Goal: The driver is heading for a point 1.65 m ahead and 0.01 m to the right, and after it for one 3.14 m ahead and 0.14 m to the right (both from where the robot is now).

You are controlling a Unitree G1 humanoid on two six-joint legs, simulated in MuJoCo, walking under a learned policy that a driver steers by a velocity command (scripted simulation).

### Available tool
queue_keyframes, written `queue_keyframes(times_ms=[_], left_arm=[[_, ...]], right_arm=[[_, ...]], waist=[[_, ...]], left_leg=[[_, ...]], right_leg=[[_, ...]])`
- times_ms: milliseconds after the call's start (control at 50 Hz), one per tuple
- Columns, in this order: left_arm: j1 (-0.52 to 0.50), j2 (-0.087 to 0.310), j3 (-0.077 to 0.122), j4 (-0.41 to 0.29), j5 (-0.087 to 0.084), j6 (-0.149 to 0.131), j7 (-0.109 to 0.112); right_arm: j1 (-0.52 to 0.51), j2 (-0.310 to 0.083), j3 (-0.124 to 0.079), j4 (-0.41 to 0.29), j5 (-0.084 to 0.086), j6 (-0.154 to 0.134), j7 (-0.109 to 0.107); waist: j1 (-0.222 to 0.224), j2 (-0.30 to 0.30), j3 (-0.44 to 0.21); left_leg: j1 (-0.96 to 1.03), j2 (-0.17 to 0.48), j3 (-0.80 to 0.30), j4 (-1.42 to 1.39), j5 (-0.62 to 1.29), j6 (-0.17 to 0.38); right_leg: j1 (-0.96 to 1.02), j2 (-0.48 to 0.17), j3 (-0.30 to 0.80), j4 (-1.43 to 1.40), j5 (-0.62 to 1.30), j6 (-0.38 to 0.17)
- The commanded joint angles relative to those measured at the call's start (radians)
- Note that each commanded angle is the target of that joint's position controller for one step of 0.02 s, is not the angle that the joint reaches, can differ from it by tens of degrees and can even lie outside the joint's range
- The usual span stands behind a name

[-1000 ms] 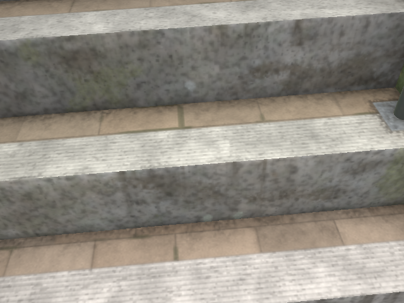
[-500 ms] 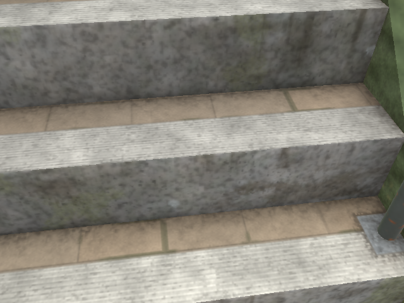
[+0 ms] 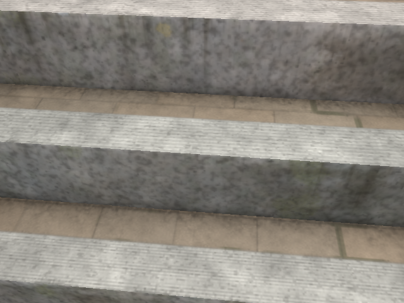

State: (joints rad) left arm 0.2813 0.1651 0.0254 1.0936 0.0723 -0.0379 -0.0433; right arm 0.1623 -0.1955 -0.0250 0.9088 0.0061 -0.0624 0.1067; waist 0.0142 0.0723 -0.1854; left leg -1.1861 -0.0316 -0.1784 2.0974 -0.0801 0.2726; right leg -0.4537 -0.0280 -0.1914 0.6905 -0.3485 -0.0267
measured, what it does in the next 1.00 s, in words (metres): climbs: left foot 0.21 m higher, then right foot 0.21 m higher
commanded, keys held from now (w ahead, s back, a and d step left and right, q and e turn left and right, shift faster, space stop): w+q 0.04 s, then w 0.96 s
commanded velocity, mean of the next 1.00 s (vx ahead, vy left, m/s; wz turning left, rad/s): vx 0.50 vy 0.00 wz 0.15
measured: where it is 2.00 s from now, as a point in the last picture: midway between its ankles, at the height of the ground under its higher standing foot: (122, 22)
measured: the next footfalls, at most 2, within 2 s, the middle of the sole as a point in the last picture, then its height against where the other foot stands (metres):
left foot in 0.24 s outside the picture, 0.21 m higher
right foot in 0.80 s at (204, 254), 0.21 m higher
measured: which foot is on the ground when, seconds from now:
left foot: up 0.00-0.22, down 0.24-0.84, up 0.86-1.00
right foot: down 0.00-0.30, up 0.32-0.78, down 0.80-1.00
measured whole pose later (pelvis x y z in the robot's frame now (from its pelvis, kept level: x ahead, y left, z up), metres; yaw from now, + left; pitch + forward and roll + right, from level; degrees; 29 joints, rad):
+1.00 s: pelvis +0.43 +0.09 +0.39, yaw +8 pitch +2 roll -1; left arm 0.33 0.18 0.03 1.16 0.03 -0.03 0.04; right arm 0.20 -0.11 -0.02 0.79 -0.04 -0.10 0.00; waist -0.05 -0.01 -0.12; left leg -0.97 -0.06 -0.12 2.05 0.00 0.17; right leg -0.55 0.05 -0.14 0.95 -0.43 -0.12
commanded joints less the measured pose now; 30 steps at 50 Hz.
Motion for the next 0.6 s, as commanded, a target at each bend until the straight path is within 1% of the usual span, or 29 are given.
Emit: queue_keyframes(times_ms=[20,40,60,80,100,120,140,160,180,200,220,240,260,280,300,320,340,360,380,400,420,440,460,480,500,520,560,580,600], left_arm=[[-0.035,-0.021,-0.029,-0.007,0.058,-0.011,-0.034],[-0.003,-0.032,-0.041,0.009,0.062,-0.018,-0.032],[0.041,-0.041,-0.05,0.03,0.054,-0.023,-0.031],[0.066,-0.045,-0.056,0.047,0.062,-0.033,-0.033],[0.09,-0.043,-0.057,0.064,0.073,-0.041,-0.029],[0.099,-0.021,-0.051,0.053,0.077,-0.049,-0.035],[0.131,-0.004,-0.048,0.049,0.085,-0.048,-0.045],[0.028,0.031,-0.042,0.009,0.058,-0.051,-0.069],[0.145,0.112,-0.028,0.077,0.021,-0.037,-0.107],[0.148,0.136,-0.029,0.059,-0.013,-0.061,-0.106],[0.116,0.213,-0.02,0.047,-0.035,-0.086,-0.111],[0.085,0.25,-0.002,0.031,-0.061,-0.096,-0.102],[0.17,0.228,-0.004,0.05,-0.037,-0.099,-0.115],[0.221,0.189,-0.002,0.051,0.034,-0.096,-0.133],[0.137,0.176,0.003,0.009,0.032,-0.077,-0.16],[0.136,0.101,0.018,0.028,0.012,-0.047,-0.169],[-0.006,0.059,0.042,-0.134,-0.067,-0.084,-0.041],[-0.093,0.002,0.024,-0.225,-0.045,-0.09,0.021],[-0.133,-0.045,0.009,-0.281,-0.037,-0.085,0.053],[-0.118,-0.084,-0.006,-0.307,-0.025,-0.076,0.059],[-0.029,-0.065,-0.017,-0.131,-0.098,-0.038,-0.028],[0.024,-0.041,-0.012,-0.146,-0.089,-0.037,-0.049],[0.04,-0.033,-0.014,-0.128,-0.082,-0.041,-0.057],[0.008,0.005,-0.008,-0.166,-0.083,-0.048,-0.056],[-0.002,0.024,-0.012,-0.142,-0.086,-0.041,-0.067],[-0.028,0.027,-0.012,-0.143,-0.078,-0.038,-0.069],[-0.086,0.002,-0.035,-0.175,-0.06,-0.028,-0.054],[-0.143,0.005,-0.041,-0.203,-0.058,-0.025,-0.048],[-0.191,0.022,-0.041,-0.223,-0.059,-0.014,-0.046]], right_arm=[[-0.02,0.097,0.049,-0.042,0.03,0.017,-0.001],[-0.068,0.086,0.056,-0.061,0.025,0.024,-0.009],[-0.092,0.072,0.064,-0.075,0.013,0.032,-0.013],[-0.159,0.061,0.066,-0.106,0.005,0.039,-0.024],[-0.268,0.054,0.071,-0.164,0.013,0.045,-0.041],[-0.369,0.033,0.073,-0.229,0.007,0.062,-0.053],[-0.447,-0.003,0.071,-0.271,0.0,0.089,-0.061],[-0.503,-0.001,0.077,-0.289,-0.023,0.125,-0.053],[-0.594,0.026,0.11,-0.339,-0.02,0.17,-0.034],[-0.503,0.045,0.099,-0.281,-0.029,0.179,-0.004],[-0.34,0.039,0.093,-0.244,-0.035,0.173,0.007],[-0.178,0.009,0.078,-0.19,-0.038,0.158,0.005],[-0.094,-0.061,0.061,-0.152,-0.037,0.147,-0.015],[0.067,-0.117,0.054,-0.091,-0.01,0.138,-0.031],[0.318,-0.211,0.027,-0.022,-0.033,0.146,-0.056],[0.43,-0.303,-0.02,0.049,-0.063,0.128,-0.059],[0.133,-0.194,-0.053,0.021,-0.018,0.076,-0.107],[0.015,-0.175,-0.048,0.038,0.001,0.036,-0.116],[-0.009,-0.093,-0.035,0.088,-0.002,0.011,-0.126],[-0.016,0.013,-0.002,0.133,-0.018,-0.002,-0.121],[-0.025,-0.03,0.012,0.118,-0.057,0.022,-0.048],[0.038,-0.046,0.003,0.127,-0.094,0.029,-0.025],[0.019,-0.046,0.004,0.129,-0.095,0.028,-0.019],[-0.025,-0.065,-0.006,0.093,-0.088,0.02,-0.017],[-0.005,-0.07,-0.011,0.106,-0.087,0.031,-0.026],[0.072,-0.043,0.001,0.15,-0.096,0.023,-0.025],[0.199,0.014,0.022,0.222,-0.112,0.018,-0.025],[0.242,0.009,0.025,0.235,-0.122,0.007,-0.017],[0.198,-0.026,0.021,0.213,-0.126,-0.004,-0.01]], waist=[[-0.055,-0.087,0.132],[-0.043,-0.083,0.12],[-0.034,-0.1,0.095],[-0.036,-0.075,0.114],[-0.014,-0.07,0.102],[-0.001,-0.059,0.079],[0.018,-0.079,0.064],[-0.02,-0.115,0.059],[-0.018,-0.207,0.053],[-0.049,-0.213,0.046],[-0.145,-0.269,-0.001],[-0.198,-0.302,-0.066],[-0.154,-0.315,-0.196],[-0.162,-0.175,-0.301],[-0.263,-0.012,-0.362],[-0.279,0.134,-0.254],[-0.117,0.108,-0.216],[-0.054,0.096,-0.122],[-0.007,0.061,0.015],[0.046,0.05,0.086],[-0.014,-0.026,0.233],[0.015,-0.066,0.211],[0.042,-0.099,0.153],[0.067,-0.094,0.068],[0.037,0.011,0.028],[0.046,-0.011,0.068],[0.045,-0.033,0.119],[0.045,-0.062,0.128],[0.055,-0.064,0.131]], left_leg=[[-0.382,0.05,-0.004,0.323,-0.029,0.094],[-0.436,0.066,-0.006,0.304,-0.028,0.097],[-0.49,0.065,0.011,0.358,-0.04,0.094],[-0.502,0.093,0.028,0.278,-0.046,0.09],[-0.478,0.121,0.089,0.142,-0.054,0.085],[-0.379,0.165,0.162,-0.098,-0.039,0.076],[-0.304,0.193,0.188,-0.23,-0.017,0.063],[0.036,0.188,0.305,-0.435,-0.098,0.05],[0.223,0.111,0.306,-0.514,-0.317,0.013],[0.234,0.085,0.391,-0.519,-0.311,-0.021],[0.233,0.022,0.397,-0.556,-0.311,-0.037],[0.24,-0.027,0.383,-0.793,-0.345,-0.04],[0.434,-0.06,0.32,-0.857,-0.213,-0.02],[0.801,0.016,0.038,-0.967,0.005,0.044],[1.04,0.147,-0.352,-1.4,-0.283,0.109],[1.081,0.263,-0.731,-1.72,-0.621,0.072],[0.998,0.274,-0.656,-1.704,-0.731,0.025],[0.866,0.257,-0.498,-1.633,-0.783,-0.064],[0.728,0.229,-0.391,-1.583,-0.754,-0.123],[0.656,0.198,-0.273,-1.546,-0.678,-0.168],[0.528,0.187,-0.251,-1.616,-0.539,-0.224],[0.572,0.198,-0.2,-1.605,-0.242,-0.218],[0.638,0.207,-0.158,-1.628,-0.068,-0.199],[0.705,0.195,-0.063,-1.659,-0.004,-0.187],[0.776,0.2,-0.071,-1.692,-0.028,-0.12],[0.823,0.198,-0.059,-1.697,-0.15,-0.132],[0.895,0.216,-0.057,-1.717,-0.233,-0.14],[0.897,0.208,-0.003,-1.725,-0.223,-0.151],[0.82,0.186,0.067,-1.762,-0.211,-0.143]], right_leg=[[0.156,-0.285,0.264,-0.449,0.019,-0.202],[0.205,-0.28,0.232,-0.464,0.008,-0.197],[0.26,-0.282,0.223,-0.471,0.036,-0.202],[0.273,-0.276,0.176,-0.495,0.043,-0.184],[0.278,-0.247,0.11,-0.53,0.064,-0.166],[0.235,-0.226,0.061,-0.589,0.109,-0.16],[0.19,-0.231,0.052,-0.632,0.151,-0.165],[-0.032,-0.199,-0.04,-0.755,0.248,-0.194],[-0.112,-0.261,0.041,-0.817,0.539,-0.27],[0.029,-0.291,-0.009,-0.732,0.876,-0.293],[0.234,-0.325,-0.039,-0.598,1.427,-0.292],[0.49,-0.329,-0.059,-0.452,1.688,-0.272],[0.507,-0.294,-0.044,-0.31,1.892,-0.264],[0.216,-0.241,0.048,-0.084,1.645,-0.204],[-0.069,-0.123,0.137,0.204,1.09,-0.178],[-0.38,0.0,0.317,0.68,0.573,-0.139],[-0.315,0.048,0.283,1.129,0.283,-0.064],[-0.422,0.044,0.354,1.279,0.344,-0.075],[-0.474,0.03,0.328,1.319,0.416,-0.094],[-0.517,0.039,0.327,1.371,0.477,-0.117],[-0.633,0.099,0.599,1.342,0.481,-0.22],[-0.691,0.099,0.565,1.318,0.53,-0.238],[-0.744,0.103,0.548,1.351,0.53,-0.252],[-0.74,0.094,0.486,1.329,0.502,-0.247],[-0.824,0.134,0.435,1.603,0.429,-0.24],[-0.955,0.137,0.444,1.731,0.436,-0.262],[-1.143,0.127,0.451,1.859,0.408,-0.292],[-1.157,0.106,0.415,1.801,0.453,-0.3],[-1.104,0.085,0.348,1.715,0.479,-0.28]])
Velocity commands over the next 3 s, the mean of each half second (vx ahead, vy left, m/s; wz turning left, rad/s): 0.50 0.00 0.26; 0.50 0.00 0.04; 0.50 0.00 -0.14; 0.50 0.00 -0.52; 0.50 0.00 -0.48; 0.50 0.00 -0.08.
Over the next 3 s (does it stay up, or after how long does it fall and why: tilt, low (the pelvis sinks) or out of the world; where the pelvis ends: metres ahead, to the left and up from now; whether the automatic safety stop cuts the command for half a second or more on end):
stays up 1.26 0.03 1.09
